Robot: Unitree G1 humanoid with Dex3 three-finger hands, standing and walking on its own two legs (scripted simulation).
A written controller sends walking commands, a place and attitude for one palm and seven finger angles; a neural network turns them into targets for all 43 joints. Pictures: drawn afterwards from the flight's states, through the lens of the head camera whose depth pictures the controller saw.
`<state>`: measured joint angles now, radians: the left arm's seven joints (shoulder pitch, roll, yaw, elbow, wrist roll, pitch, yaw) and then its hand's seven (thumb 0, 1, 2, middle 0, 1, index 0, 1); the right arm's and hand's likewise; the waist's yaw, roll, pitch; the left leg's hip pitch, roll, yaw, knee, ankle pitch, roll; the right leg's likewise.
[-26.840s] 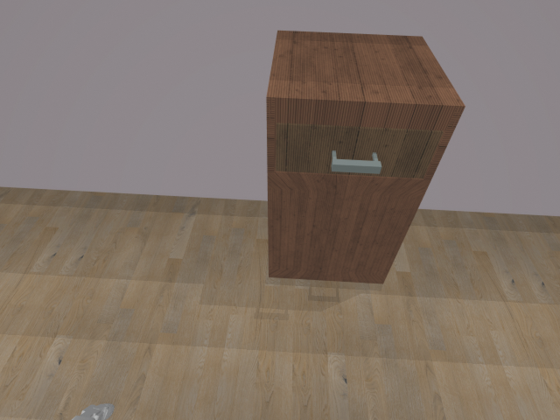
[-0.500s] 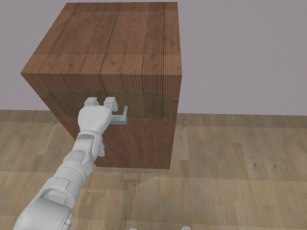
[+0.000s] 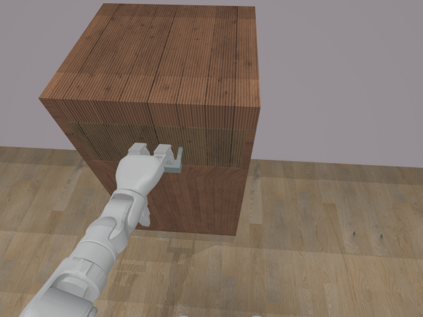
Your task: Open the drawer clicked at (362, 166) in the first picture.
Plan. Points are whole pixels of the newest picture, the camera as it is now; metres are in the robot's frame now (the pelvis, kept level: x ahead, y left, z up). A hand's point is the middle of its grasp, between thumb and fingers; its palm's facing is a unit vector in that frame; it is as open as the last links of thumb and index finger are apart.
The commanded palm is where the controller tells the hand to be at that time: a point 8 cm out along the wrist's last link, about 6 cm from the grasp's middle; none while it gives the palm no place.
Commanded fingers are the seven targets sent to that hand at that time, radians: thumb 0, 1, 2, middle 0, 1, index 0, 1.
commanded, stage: re-aim the fingers above the handle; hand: left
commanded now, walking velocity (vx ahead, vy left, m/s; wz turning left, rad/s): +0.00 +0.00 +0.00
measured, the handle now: (157, 157) +0.49 +0.17 -0.07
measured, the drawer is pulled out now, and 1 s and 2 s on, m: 0.00 0.00 0.00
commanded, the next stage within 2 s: lower the fingers behind the handle in 0.72 s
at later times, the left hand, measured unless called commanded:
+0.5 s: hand (168, 179) +0.39 +0.12 -0.01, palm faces -0.07 -0.12 -0.99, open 13.8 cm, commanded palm +0.39 +0.17 +0.05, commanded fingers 0.00 -0.50 0.30 -0.30 -1.20 -0.30 -1.20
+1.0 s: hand (174, 174) +0.40 +0.10 -0.01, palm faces +0.01 -0.15 -0.99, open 13.8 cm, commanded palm +0.38 +0.16 +0.03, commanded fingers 0.00 -0.50 0.30 -0.30 -1.20 -0.30 -1.20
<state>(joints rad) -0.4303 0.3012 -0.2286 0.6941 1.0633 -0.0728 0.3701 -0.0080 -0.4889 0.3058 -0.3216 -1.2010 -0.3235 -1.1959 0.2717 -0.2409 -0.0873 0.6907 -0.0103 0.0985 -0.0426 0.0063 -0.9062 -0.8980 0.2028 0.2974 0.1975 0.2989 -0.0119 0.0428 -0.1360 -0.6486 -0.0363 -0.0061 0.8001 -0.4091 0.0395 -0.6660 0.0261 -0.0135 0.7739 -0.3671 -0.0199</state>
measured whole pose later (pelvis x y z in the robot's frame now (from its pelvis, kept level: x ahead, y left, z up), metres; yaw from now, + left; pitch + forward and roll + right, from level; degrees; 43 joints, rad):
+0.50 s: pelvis -0.01 +0.00 -0.01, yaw +0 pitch +16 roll +0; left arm -0.50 0.28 -0.21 0.70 1.11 -0.17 0.34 -0.01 -0.49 0.31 -0.32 -1.20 -0.33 -1.20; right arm 0.26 -0.23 -0.07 0.68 -0.02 0.10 -0.06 0.01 -0.90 -0.90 0.20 0.30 0.20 0.30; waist -0.04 0.03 -0.14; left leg -0.71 -0.04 0.00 0.85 -0.42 0.04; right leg -0.73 0.03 -0.01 0.83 -0.38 -0.02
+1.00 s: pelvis -0.01 +0.00 -0.01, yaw -1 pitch +17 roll +0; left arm -0.53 0.25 -0.18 0.73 1.14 -0.17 0.41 -0.01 -0.49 0.31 -0.32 -1.20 -0.33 -1.20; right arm 0.22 -0.23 -0.06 0.67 -0.03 0.08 -0.06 0.00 -0.91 -0.90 0.20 0.30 0.20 0.30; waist -0.05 0.02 -0.16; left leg -0.75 -0.03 0.01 0.89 -0.44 0.04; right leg -0.77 0.03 -0.01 0.87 -0.40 -0.03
